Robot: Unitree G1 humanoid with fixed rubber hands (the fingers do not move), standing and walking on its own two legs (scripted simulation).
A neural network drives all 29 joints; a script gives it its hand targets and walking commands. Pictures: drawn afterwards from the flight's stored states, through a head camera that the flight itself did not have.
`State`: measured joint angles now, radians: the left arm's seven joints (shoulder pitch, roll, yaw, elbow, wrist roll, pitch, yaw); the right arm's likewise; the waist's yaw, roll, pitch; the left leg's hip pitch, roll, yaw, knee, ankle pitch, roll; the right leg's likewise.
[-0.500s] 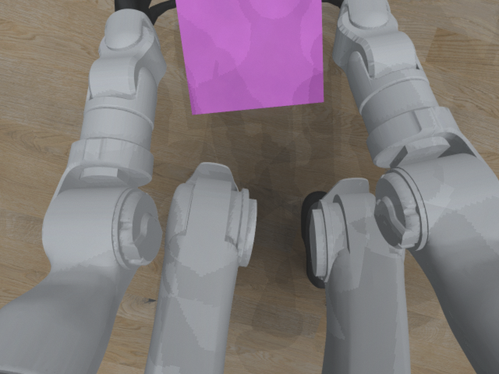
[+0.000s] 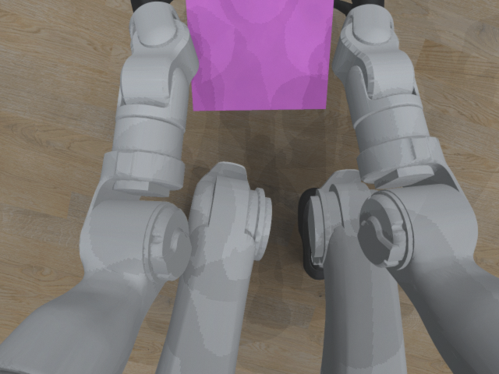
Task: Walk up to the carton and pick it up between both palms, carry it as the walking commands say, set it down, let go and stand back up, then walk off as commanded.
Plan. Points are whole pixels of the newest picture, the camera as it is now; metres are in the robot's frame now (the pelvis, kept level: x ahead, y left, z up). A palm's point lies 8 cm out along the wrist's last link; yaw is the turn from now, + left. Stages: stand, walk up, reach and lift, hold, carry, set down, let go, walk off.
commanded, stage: reach and lift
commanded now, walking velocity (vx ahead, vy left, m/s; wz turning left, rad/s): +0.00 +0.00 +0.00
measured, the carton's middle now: (252, 34) +0.52 +0.06 -0.22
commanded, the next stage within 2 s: none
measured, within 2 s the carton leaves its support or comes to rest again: neither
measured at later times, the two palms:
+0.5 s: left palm out of the picture +0.50 +0.17 -0.06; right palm out of the picture +0.53 -0.07 -0.06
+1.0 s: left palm out of the picture +0.48 +0.16 +0.01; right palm out of the picture +0.51 -0.07 +0.02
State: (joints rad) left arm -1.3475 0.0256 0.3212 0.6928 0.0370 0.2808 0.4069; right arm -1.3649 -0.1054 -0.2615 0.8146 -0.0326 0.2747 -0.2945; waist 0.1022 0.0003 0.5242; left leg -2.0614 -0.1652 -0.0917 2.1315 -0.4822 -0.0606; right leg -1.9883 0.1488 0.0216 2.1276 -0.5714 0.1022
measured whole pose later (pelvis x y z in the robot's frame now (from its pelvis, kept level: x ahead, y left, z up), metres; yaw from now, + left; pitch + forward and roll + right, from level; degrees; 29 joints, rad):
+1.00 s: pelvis -0.01 -0.01 +0.09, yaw +2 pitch +17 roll -1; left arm -1.20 -0.05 0.40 0.53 0.12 0.38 0.35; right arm -1.26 -0.02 -0.29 0.64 -0.08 0.42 -0.30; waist 0.07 -0.02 0.52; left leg -1.66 -0.15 -0.11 1.83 -0.46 -0.08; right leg -1.62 0.17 0.06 1.85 -0.52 0.07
